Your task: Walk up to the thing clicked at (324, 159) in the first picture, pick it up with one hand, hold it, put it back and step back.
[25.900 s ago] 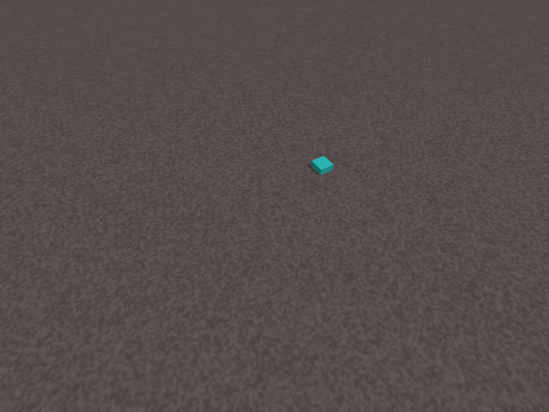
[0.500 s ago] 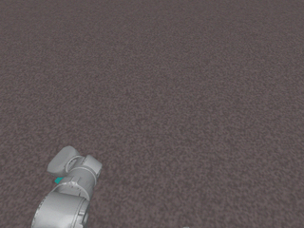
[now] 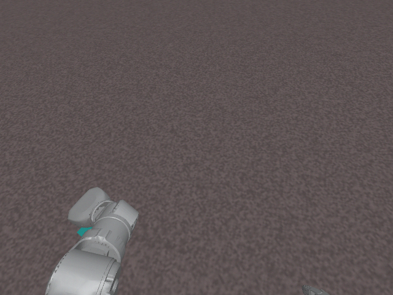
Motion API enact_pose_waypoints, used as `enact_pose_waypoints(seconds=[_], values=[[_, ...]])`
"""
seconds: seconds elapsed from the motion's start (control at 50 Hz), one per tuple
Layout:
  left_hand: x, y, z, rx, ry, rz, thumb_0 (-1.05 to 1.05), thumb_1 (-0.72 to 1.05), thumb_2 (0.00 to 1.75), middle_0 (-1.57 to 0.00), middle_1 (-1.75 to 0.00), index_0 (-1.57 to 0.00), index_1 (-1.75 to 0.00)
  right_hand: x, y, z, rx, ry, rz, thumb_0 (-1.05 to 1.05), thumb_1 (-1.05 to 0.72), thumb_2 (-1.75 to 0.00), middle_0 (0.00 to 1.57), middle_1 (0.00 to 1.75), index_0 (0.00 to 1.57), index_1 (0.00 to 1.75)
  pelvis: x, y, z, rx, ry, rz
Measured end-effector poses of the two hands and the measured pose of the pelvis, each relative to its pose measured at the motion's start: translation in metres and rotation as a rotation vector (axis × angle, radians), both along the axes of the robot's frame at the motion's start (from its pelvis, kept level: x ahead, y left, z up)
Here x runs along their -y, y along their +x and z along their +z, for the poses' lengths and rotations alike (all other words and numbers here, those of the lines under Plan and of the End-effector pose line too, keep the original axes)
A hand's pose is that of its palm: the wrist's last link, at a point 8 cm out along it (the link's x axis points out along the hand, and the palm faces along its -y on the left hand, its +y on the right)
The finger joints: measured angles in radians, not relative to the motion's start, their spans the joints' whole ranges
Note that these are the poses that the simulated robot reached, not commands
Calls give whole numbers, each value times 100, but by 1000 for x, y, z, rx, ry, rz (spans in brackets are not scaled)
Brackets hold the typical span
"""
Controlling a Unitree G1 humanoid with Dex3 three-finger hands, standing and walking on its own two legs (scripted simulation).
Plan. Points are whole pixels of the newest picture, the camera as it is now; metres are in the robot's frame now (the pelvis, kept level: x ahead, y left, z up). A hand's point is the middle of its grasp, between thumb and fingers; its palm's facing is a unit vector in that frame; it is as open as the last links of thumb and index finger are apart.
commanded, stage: hold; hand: left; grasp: from above
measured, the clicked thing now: (106, 230) +0.31 +0.23 -0.10
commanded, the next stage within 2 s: crouch in 1.36 s
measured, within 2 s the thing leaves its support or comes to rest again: neither
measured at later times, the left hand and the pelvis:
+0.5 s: hand (107, 214) +0.32 +0.21 -0.04, palm faces -0.21 -0.39 -0.90, open 11.2 cm; pelvis +0.01 -0.01 +0.01, yaw +0 degrees
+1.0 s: hand (103, 223) +0.30 +0.21 -0.03, palm faces -0.21 -0.41 -0.89, open 11.2 cm; pelvis +0.00 +0.00 +0.01, yaw +0 degrees
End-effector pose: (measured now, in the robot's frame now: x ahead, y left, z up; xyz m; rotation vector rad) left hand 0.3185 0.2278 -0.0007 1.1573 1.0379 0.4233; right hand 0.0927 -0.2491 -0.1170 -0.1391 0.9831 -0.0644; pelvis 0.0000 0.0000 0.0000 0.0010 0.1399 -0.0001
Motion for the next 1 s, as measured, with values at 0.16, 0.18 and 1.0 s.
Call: enact_pose_waypoints(seconds=[0.16,0.18,1.0], values=[[2,6,6,7,-12,16,-4,-15,38,-70,-35,-73,-43,4,13,3,3,3,4,1,-91,-90,20,30,20,30,3,8,3,7,3,1],[3,7,7,7,-11,14,-4,-15,38,-70,-35,-73,-43,5,14,3,4,4,4,1,-91,-90,20,30,20,30,4,9,3,8,3,2],[7,-17,27,-3,-12,30,-2,-15,42,-71,-28,-74,-37,-9,34,25,111,31,58,1,-91,-90,20,30,20,30,3,-3,14,68,3,1]])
